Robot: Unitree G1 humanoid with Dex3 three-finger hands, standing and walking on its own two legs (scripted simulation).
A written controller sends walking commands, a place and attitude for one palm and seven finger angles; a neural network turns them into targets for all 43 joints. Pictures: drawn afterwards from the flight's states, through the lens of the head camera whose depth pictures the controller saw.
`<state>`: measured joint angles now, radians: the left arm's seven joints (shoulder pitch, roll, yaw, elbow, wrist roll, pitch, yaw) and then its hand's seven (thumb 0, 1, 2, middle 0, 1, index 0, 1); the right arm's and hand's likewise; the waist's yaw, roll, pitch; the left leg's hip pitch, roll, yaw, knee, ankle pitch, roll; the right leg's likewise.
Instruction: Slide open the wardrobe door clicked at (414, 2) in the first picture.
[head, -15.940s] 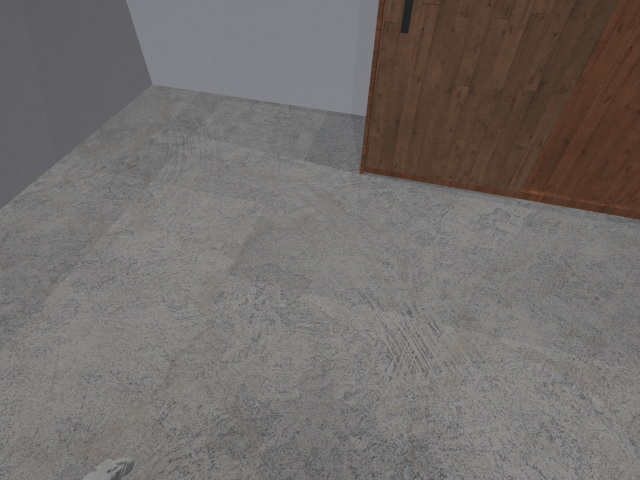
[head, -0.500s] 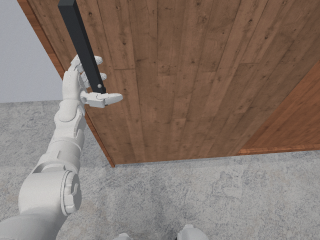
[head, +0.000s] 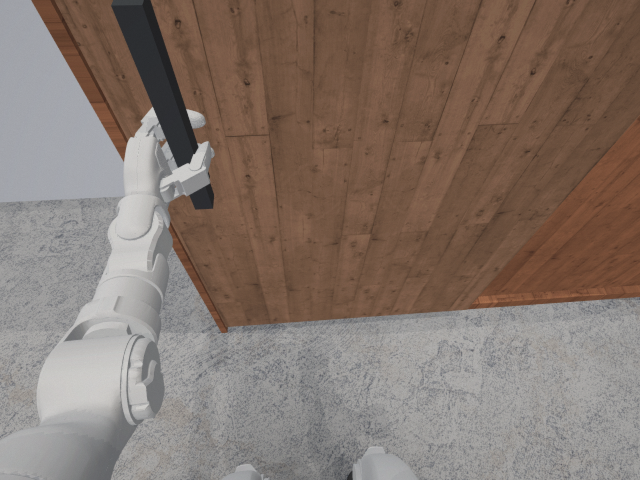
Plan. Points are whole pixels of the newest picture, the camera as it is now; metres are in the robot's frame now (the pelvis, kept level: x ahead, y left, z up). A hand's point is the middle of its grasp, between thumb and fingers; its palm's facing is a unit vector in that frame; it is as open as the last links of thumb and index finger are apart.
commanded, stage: grip the handle and tug to test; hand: left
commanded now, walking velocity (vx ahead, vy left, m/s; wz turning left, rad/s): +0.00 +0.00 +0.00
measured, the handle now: (179, 115) +0.53 +0.15 +0.14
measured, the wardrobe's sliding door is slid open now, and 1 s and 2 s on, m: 0.00 0.00 0.04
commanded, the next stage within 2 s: tug the door sideways, standing still in 0.64 s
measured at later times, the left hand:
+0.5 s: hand (199, 167) +0.48 +0.13 +0.10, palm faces +0.02 -1.00 +0.00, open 6.1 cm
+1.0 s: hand (201, 167) +0.48 +0.13 +0.10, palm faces +0.06 -1.00 +0.00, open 6.1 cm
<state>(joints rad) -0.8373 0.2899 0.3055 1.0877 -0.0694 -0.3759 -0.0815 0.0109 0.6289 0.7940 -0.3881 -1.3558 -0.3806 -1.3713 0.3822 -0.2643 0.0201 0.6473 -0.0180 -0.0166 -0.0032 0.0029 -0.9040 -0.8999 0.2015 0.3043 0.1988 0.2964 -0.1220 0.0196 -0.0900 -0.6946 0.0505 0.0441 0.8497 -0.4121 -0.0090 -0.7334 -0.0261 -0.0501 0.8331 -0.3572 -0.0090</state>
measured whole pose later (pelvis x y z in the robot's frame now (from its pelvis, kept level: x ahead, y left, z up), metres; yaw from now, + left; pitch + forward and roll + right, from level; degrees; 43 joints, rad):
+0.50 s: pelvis +0.00 +0.00 +0.00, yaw -2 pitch +15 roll +0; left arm -0.77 0.29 0.32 1.01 -0.09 -0.34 -0.08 0.02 0.65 0.80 -0.34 -1.39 -0.35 -1.39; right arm 0.39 -0.27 0.02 0.61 -0.01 -0.01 0.00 0.00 -0.90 -0.90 0.20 0.30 0.20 0.30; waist -0.13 0.02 -0.10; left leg -0.68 0.06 0.07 0.84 -0.41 -0.01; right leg -0.73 -0.01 -0.02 0.82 -0.35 -0.01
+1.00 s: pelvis +0.04 +0.01 +0.01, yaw +1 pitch +15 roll -1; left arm -0.66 0.17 0.18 0.80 -0.10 -0.28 0.02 0.02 0.66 0.82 -0.33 -1.40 -0.34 -1.39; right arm 0.35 -0.25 -0.02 0.66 -0.02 -0.03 0.02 0.00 -0.90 -0.90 0.20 0.30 0.20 0.30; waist -0.06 0.04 -0.11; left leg -0.61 0.04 0.02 0.79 -0.44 -0.01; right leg -0.64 -0.03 -0.06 0.77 -0.38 0.00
